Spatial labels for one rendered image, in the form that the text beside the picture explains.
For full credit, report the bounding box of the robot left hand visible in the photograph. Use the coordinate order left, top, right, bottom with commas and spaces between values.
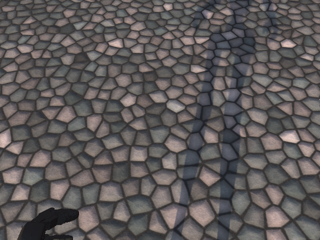
17, 207, 79, 240

